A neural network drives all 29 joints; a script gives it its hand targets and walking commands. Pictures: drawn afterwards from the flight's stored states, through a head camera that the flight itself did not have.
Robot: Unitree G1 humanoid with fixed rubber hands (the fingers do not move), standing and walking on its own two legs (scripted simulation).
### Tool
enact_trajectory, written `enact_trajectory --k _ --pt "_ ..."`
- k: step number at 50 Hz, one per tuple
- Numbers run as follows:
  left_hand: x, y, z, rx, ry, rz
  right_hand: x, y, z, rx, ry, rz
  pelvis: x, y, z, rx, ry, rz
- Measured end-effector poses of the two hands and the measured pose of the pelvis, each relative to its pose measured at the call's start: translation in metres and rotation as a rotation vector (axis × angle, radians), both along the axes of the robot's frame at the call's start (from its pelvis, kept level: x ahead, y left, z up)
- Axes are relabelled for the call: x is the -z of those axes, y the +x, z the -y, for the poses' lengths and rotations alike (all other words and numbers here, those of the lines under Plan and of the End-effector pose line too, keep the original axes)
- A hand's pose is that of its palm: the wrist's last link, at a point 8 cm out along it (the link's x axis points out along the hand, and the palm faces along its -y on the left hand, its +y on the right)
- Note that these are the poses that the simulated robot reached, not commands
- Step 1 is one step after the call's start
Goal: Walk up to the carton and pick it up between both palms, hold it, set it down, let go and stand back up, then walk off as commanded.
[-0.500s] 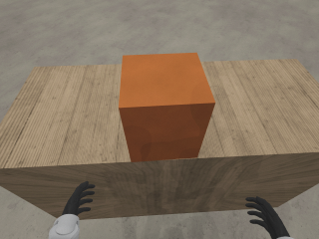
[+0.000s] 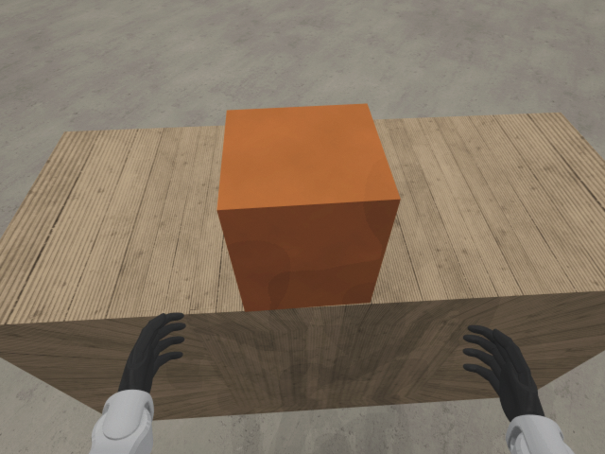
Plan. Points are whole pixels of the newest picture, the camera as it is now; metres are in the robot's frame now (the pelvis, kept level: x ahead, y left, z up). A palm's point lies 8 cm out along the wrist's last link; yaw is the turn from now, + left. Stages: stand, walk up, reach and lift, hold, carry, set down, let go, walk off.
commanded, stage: reach and lift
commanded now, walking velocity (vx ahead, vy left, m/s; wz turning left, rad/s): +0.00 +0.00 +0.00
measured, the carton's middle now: (303, 212) +0.46 +0.03 +0.04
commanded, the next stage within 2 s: none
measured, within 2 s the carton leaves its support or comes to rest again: neither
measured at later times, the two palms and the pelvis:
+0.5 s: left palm (157, 326) +0.27 +0.21 +0.03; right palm (494, 322) +0.28 -0.22 +0.03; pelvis +0.01 +0.00 +0.00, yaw +0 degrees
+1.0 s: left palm (141, 255) +0.33 +0.22 +0.10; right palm (476, 248) +0.35 -0.20 +0.09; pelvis +0.01 +0.00 +0.00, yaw +0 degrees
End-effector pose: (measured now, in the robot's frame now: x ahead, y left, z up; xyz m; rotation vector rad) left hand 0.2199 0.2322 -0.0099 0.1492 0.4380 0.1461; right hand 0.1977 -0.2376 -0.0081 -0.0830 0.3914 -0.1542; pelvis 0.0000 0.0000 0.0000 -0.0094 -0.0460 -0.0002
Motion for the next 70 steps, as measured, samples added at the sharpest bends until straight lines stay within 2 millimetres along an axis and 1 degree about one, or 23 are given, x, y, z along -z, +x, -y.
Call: enact_trajectory --k 6,12,17,21,25,28,33,37,40,43,47,53,58,64,70 --pt "-0.009 0.004 0.005 0.008 -0.027 0.064 -0.007 0.005 -0.006 -0.010 0.019 0.042 0.000 0.000 0.000 0.000 0.000 0.000" --pt "-0.011 0.009 0.008 0.003 -0.052 0.077 -0.011 0.015 -0.007 -0.015 0.026 0.053 0.000 0.001 0.000 0.000 0.000 -0.001" --pt "-0.021 0.027 0.011 -0.007 -0.062 0.097 -0.019 0.040 -0.013 -0.038 0.037 0.070 0.000 0.002 0.001 0.000 0.002 -0.003" --pt "-0.028 0.043 0.015 -0.002 -0.061 0.090 -0.030 0.064 -0.016 -0.040 0.041 0.100 0.000 0.006 0.002 -0.001 0.003 -0.010" --pt "-0.035 0.054 0.018 0.011 -0.067 0.072 -0.040 0.081 -0.017 -0.019 0.052 0.126 0.000 0.011 0.003 -0.001 0.004 -0.020" --pt "-0.043 0.060 0.017 0.017 -0.074 0.066 -0.045 0.090 -0.019 -0.003 0.065 0.132 -0.001 0.013 0.003 -0.001 0.004 -0.026" --pt "-0.061 0.069 0.009 0.001 -0.081 0.080 -0.054 0.101 -0.026 0.003 0.079 0.138 -0.002 0.014 0.001 -0.002 0.001 -0.033" --pt "-0.079 0.075 0.002 -0.012 -0.081 0.111 -0.067 0.108 -0.032 0.000 0.080 0.164 -0.003 0.013 -0.002 -0.002 -0.002 -0.031" --pt "-0.087 0.080 -0.001 -0.020 -0.085 0.116 -0.077 0.114 -0.035 -0.009 0.072 0.174 -0.003 0.010 -0.003 -0.002 -0.004 -0.028" --pt "-0.096 0.086 0.000 -0.020 -0.090 0.114 -0.087 0.123 -0.037 -0.024 0.066 0.179 -0.003 0.007 -0.003 -0.002 -0.005 -0.024" --pt "-0.107 0.098 0.005 -0.021 -0.091 0.110 -0.096 0.140 -0.039 -0.045 0.059 0.160 -0.003 0.005 -0.003 -0.002 -0.004 -0.021" --pt "-0.118 0.124 0.011 -0.027 -0.093 0.090 -0.101 0.167 -0.040 -0.060 0.064 0.112 -0.003 0.008 -0.002 -0.002 -0.003 -0.026" --pt "-0.128 0.142 0.013 -0.025 -0.098 0.100 -0.109 0.183 -0.043 -0.062 0.087 0.131 -0.003 0.014 -0.001 -0.002 -0.002 -0.036" --pt "-0.138 0.154 0.006 -0.038 -0.106 0.114 -0.122 0.196 -0.044 -0.042 0.106 0.163 -0.003 0.018 -0.002 -0.003 -0.003 -0.042" --pt "-0.151 0.161 0.000 -0.046 -0.090 0.117 -0.142 0.209 -0.043 -0.044 0.106 0.186 -0.003 0.016 -0.002 -0.003 -0.003 -0.039"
